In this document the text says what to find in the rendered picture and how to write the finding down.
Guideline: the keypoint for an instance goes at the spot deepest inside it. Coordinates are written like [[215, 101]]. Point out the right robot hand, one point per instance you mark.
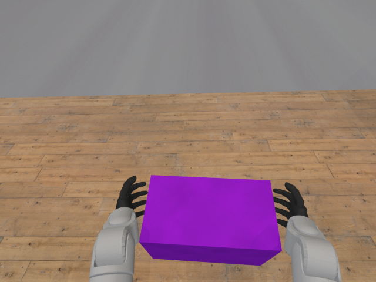
[[296, 205]]

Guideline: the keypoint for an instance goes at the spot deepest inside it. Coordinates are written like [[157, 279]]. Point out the carton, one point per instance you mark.
[[213, 220]]

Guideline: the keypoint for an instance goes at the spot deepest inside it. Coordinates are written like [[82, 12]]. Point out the right robot forearm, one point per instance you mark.
[[313, 258]]

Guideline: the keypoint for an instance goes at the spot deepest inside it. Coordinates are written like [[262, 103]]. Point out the left robot forearm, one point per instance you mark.
[[113, 256]]

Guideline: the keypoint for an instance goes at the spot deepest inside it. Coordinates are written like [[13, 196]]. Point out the left robot hand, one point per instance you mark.
[[126, 197]]

